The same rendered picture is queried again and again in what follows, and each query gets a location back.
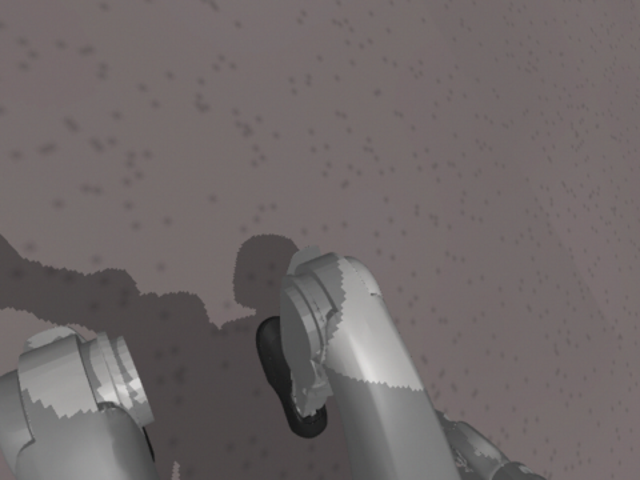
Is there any right robot foot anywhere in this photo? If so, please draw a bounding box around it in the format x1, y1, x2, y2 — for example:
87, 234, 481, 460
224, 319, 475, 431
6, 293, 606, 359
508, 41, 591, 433
256, 316, 327, 438

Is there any right robot hand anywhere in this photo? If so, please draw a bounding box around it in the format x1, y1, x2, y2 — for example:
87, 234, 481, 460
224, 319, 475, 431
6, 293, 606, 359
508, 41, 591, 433
435, 409, 511, 480

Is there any right robot arm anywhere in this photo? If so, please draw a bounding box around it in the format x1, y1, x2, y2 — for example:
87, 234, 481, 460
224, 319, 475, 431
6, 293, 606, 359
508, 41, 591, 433
492, 462, 547, 480

